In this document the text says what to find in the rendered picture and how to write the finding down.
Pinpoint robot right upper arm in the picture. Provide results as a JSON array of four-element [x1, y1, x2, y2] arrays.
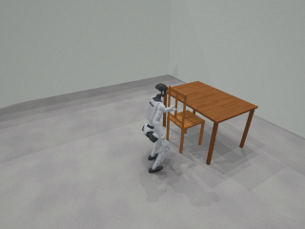
[[152, 102, 166, 126]]

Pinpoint left robot hand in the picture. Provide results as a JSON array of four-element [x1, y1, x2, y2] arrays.
[[170, 105, 179, 112]]

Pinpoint chair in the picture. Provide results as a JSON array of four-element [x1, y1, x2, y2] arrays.
[[166, 86, 205, 154]]

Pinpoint right robot forearm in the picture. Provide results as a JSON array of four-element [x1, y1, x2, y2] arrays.
[[154, 121, 166, 141]]

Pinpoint table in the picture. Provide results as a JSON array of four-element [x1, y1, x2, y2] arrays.
[[163, 81, 258, 165]]

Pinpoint robot right shin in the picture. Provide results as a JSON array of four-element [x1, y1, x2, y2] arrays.
[[153, 149, 170, 169]]

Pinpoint robot torso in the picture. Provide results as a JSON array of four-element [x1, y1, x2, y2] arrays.
[[143, 99, 164, 137]]

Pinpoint right robot hand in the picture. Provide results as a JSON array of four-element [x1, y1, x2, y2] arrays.
[[161, 139, 171, 152]]

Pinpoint left robot forearm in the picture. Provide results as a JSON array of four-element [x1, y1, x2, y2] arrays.
[[163, 107, 171, 114]]

